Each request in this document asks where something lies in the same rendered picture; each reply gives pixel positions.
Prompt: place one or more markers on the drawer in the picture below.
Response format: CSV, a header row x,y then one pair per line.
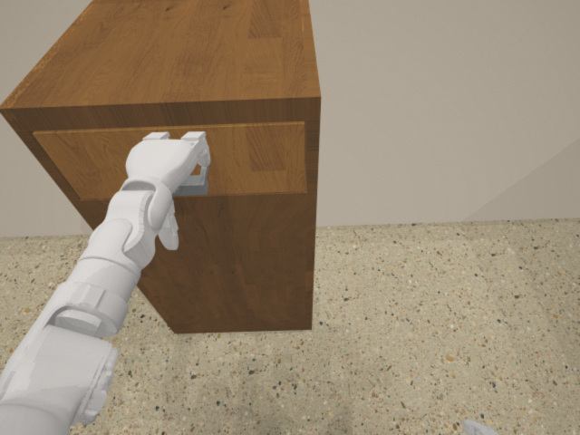
x,y
244,157

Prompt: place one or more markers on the handle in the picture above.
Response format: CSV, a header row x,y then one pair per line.
x,y
194,185

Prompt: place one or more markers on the left robot hand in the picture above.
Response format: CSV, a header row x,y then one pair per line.
x,y
171,162

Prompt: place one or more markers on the cabinet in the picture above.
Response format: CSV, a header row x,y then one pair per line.
x,y
245,262

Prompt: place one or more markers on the left robot forearm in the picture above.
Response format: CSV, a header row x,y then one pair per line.
x,y
93,300

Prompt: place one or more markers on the robot left upper arm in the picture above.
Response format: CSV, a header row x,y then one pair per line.
x,y
63,379

